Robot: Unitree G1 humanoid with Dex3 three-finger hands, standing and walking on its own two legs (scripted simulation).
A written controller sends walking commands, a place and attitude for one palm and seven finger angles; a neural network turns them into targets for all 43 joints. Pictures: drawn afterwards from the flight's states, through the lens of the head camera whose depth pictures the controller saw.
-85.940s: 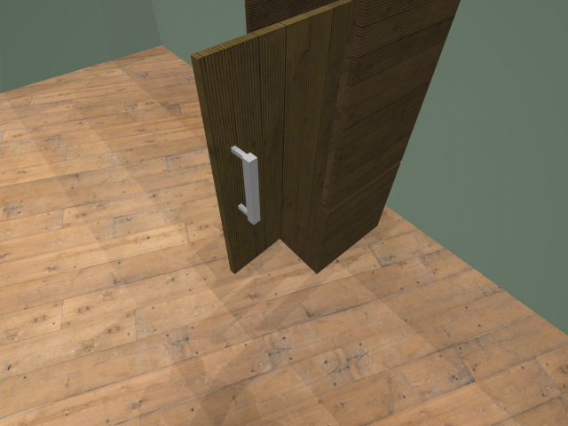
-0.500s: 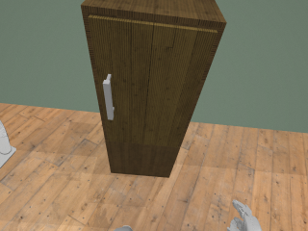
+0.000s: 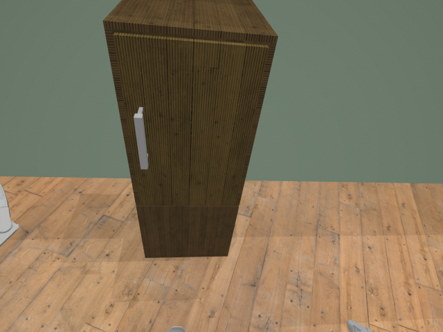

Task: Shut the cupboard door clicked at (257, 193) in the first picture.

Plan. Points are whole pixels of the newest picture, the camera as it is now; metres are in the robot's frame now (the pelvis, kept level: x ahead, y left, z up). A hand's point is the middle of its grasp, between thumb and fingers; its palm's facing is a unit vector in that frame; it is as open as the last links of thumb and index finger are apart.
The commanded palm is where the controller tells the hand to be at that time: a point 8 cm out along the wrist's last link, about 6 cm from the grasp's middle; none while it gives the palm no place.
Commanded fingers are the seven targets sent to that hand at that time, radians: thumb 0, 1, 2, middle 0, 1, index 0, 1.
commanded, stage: stop stepping back and stand still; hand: left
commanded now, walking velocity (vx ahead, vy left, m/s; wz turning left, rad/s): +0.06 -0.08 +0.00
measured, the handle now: (142, 139) +0.62 +0.23 +0.00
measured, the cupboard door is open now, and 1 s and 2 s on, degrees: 0 0 0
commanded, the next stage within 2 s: let the arm hang, fingers relaxed in 1.00 s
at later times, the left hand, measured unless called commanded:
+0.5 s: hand out of the picture +0.11 +0.38 +0.18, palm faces +0.60 -0.74 -0.31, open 7.4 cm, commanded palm +0.04 +0.38 +0.20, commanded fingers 0.00 0.90 0.90 -0.20 -0.30 -0.20 -0.30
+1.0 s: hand out of the picture +0.15 +0.32 +0.18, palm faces +0.38 -0.79 -0.49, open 7.4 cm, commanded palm +0.09 +0.36 +0.20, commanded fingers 0.00 0.90 0.90 -0.20 -0.30 -0.20 -0.30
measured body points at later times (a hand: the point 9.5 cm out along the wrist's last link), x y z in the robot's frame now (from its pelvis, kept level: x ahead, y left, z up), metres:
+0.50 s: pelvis -0.08 +0.08 +0.01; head -0.09 +0.10 +0.46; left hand +0.08 +0.41 +0.20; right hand +0.09 -0.15 -0.07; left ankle -0.07 +0.19 -0.72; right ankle -0.08 -0.06 -0.70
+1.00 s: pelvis -0.05 +0.06 +0.02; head -0.03 +0.07 +0.47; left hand +0.13 +0.36 +0.21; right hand +0.09 -0.19 -0.07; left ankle -0.07 +0.19 -0.71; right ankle -0.06 -0.03 -0.71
